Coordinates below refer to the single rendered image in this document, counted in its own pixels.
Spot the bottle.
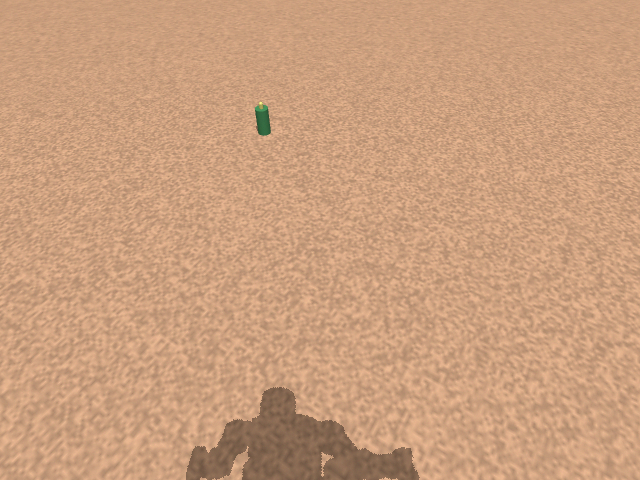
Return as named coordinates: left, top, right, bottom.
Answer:
left=255, top=102, right=271, bottom=136

